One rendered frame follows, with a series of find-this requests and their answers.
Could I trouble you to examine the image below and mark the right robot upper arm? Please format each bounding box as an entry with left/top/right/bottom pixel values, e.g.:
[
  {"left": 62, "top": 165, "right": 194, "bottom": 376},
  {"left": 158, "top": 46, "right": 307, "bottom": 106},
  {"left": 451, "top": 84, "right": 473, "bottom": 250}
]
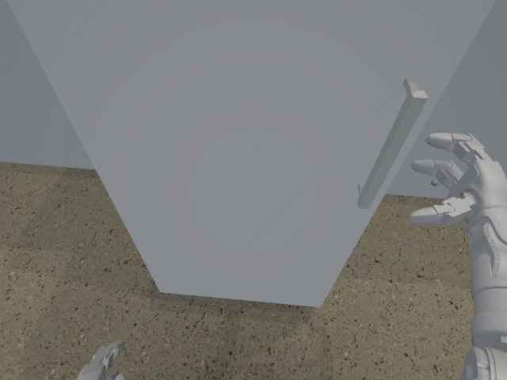
[{"left": 459, "top": 346, "right": 507, "bottom": 380}]

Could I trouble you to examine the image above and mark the robot right forearm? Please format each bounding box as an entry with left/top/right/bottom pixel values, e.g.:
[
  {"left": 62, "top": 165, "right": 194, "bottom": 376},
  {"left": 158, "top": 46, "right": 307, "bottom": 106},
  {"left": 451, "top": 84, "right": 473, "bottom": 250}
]
[{"left": 465, "top": 207, "right": 507, "bottom": 352}]

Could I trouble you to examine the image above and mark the handle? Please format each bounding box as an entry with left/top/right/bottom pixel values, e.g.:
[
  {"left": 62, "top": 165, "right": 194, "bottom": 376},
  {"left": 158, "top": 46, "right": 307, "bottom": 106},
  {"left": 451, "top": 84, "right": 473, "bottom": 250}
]
[{"left": 357, "top": 78, "right": 428, "bottom": 209}]

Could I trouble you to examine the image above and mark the robot left hand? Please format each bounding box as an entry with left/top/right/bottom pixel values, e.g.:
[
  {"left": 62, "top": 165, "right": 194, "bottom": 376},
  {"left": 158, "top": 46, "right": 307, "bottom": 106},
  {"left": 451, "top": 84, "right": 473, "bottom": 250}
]
[{"left": 76, "top": 340, "right": 125, "bottom": 380}]

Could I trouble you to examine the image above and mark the robot right hand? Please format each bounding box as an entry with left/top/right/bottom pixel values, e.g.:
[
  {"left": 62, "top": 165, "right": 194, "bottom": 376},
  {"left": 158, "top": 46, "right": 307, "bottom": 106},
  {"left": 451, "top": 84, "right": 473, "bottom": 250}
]
[{"left": 409, "top": 133, "right": 507, "bottom": 227}]

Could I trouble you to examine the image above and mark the fridge door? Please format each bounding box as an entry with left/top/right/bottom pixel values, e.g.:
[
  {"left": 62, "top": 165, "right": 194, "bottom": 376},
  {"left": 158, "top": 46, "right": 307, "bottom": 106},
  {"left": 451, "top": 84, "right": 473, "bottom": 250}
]
[{"left": 7, "top": 0, "right": 495, "bottom": 307}]

